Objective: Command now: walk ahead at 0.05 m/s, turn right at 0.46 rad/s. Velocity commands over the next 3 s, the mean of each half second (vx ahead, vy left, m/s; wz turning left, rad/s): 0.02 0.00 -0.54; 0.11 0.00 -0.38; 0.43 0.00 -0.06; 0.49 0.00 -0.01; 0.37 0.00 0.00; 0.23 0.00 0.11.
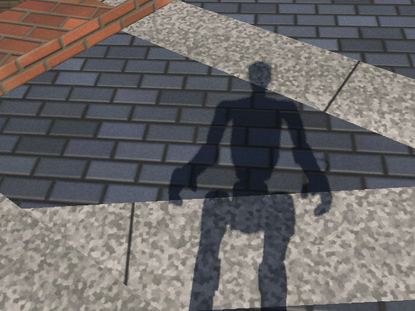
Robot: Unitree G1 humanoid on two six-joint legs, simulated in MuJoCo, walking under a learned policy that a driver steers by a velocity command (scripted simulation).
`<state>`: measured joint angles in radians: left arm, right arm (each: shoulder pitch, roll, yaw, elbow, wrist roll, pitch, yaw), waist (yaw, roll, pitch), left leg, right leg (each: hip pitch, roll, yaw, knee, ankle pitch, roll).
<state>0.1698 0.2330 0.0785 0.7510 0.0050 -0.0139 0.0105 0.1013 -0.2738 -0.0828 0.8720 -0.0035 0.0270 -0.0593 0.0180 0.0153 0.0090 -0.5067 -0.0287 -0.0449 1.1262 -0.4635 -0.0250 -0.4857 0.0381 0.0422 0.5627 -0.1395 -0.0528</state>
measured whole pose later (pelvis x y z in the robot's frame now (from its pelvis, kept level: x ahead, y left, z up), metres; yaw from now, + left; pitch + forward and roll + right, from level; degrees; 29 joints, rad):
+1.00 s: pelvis +0.10 -0.02 +0.02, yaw -29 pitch +3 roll +0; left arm 0.29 0.23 0.07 0.71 -0.01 -0.03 0.01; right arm 0.20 -0.30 -0.09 0.75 0.00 -0.04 0.01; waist 0.02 0.03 -0.02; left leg -0.56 0.08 0.00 0.91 -0.23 -0.03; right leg -0.17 0.03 0.02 0.34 -0.22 -0.04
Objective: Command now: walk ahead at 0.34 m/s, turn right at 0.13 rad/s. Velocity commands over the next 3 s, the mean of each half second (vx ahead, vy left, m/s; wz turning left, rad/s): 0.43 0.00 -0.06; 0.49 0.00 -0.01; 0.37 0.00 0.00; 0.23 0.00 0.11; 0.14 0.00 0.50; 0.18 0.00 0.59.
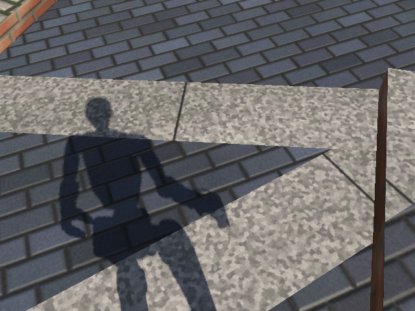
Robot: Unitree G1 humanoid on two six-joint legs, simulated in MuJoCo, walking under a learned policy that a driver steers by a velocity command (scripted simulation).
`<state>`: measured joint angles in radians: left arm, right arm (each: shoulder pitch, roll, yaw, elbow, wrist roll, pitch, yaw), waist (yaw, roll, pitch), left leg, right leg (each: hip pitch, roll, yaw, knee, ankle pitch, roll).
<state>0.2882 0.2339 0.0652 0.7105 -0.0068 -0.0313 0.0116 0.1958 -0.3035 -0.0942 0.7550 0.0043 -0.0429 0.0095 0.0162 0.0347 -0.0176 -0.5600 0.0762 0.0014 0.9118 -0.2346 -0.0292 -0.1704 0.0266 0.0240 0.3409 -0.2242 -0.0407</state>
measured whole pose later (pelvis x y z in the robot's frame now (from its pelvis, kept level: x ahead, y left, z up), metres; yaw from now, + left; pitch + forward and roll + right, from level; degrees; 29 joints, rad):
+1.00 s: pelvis +0.50 +0.03 +0.00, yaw +0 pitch +1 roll -2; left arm 0.29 0.26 0.06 0.83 0.00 -0.09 -0.02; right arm 0.20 -0.30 -0.06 0.75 0.01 -0.06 -0.01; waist 0.03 0.04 0.03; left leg -0.63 0.13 -0.05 1.03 -0.24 -0.01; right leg -0.18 0.07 -0.05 0.31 -0.15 -0.07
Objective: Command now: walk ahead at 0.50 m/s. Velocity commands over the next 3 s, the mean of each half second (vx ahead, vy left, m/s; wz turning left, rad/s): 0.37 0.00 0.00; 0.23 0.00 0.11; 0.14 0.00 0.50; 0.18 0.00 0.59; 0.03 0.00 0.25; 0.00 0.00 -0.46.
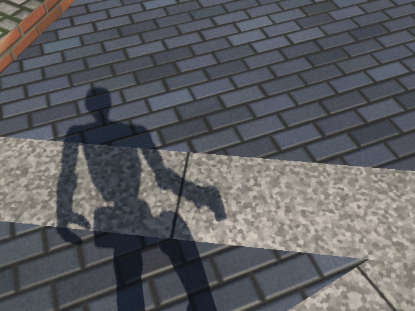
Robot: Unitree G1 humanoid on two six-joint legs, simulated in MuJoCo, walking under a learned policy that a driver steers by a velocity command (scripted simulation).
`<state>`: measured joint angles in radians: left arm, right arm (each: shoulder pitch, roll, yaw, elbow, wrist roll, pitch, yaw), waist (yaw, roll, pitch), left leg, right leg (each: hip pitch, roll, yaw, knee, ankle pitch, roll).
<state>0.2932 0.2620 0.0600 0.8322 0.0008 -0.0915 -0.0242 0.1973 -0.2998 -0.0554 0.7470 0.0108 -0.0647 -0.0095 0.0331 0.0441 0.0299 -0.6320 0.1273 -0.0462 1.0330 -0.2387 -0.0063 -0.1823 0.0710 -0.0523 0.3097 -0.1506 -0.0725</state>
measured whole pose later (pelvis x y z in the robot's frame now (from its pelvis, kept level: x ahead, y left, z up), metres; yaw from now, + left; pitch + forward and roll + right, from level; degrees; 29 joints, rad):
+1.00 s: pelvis +0.37 +0.08 -0.01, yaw +5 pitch +1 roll -1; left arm 0.28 0.27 0.08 0.94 -0.02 -0.05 0.02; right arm 0.23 -0.27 -0.05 0.88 0.02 -0.05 0.02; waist 0.01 -0.02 0.00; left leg -0.29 -0.01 0.06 0.57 -0.30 0.11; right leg -0.16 -0.08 -0.05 0.51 -0.36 0.05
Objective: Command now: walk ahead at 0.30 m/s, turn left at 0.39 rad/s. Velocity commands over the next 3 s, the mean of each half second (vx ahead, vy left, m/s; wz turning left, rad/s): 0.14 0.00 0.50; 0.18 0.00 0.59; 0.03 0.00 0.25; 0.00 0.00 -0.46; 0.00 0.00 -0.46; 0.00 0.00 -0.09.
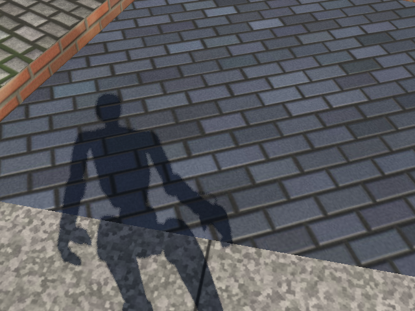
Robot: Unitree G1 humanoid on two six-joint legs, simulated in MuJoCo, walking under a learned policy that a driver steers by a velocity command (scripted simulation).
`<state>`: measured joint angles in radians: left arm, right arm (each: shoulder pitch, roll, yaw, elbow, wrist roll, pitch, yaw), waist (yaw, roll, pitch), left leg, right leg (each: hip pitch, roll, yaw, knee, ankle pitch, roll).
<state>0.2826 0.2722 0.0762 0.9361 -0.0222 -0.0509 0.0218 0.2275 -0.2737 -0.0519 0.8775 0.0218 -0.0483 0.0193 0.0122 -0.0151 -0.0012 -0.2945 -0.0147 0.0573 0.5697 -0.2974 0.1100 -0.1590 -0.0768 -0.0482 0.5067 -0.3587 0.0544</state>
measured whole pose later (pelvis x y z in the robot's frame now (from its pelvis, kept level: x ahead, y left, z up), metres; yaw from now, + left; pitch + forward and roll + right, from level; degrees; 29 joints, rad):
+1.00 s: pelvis +0.18 +0.09 +0.02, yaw +35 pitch +2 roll -3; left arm 0.07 0.32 0.08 0.78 0.01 -0.02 0.01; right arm 0.31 -0.28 -0.06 0.68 0.00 0.00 -0.03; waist -0.02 -0.03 0.04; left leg -0.23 -0.02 -0.06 0.42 -0.23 0.06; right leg -0.57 -0.01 0.02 0.99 -0.32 0.04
